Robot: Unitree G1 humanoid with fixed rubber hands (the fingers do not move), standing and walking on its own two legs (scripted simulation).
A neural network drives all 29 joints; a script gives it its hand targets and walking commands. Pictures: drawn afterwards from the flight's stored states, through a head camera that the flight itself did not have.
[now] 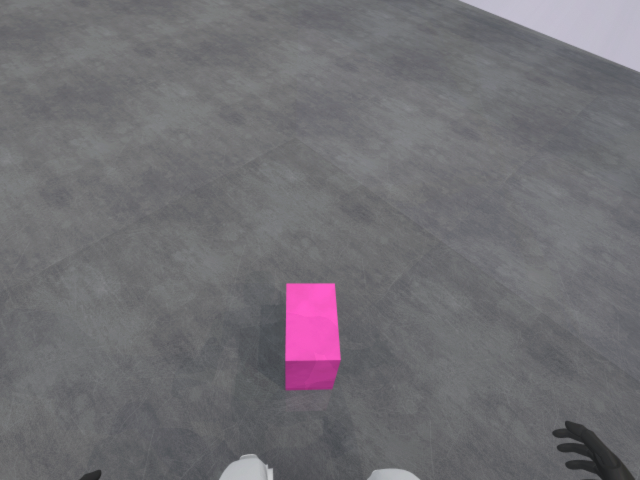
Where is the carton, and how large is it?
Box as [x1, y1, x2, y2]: [285, 284, 340, 389]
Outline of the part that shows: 286,284 286,389 331,388 340,360 334,284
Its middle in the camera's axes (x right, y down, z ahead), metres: -0.04 +0.29 +1.17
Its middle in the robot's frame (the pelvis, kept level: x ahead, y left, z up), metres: +0.57 -0.01 -0.63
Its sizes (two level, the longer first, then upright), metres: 0.236 0.145 0.242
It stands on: the floor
